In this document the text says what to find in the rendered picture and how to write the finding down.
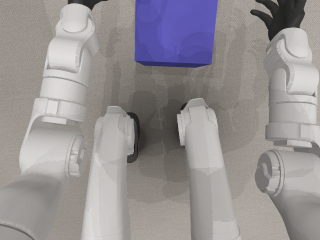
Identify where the robot left upper arm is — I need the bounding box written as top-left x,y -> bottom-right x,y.
0,127 -> 88,240

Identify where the left robot forearm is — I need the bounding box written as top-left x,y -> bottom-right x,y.
19,3 -> 100,170

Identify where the right robot forearm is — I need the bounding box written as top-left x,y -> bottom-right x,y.
263,27 -> 320,158

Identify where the right robot shin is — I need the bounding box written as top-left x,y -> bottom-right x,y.
183,98 -> 219,132

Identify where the robot shin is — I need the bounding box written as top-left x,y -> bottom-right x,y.
183,98 -> 219,132
94,106 -> 134,156

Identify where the left robot hand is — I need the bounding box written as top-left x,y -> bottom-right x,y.
68,0 -> 108,11

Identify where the robot right upper arm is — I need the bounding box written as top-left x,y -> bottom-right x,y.
254,149 -> 320,240

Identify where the right robot hand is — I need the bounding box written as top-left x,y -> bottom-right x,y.
250,0 -> 307,41

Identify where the left robot shin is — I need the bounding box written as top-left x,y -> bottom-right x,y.
94,106 -> 134,156

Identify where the carton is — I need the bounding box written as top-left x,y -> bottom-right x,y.
134,0 -> 218,68

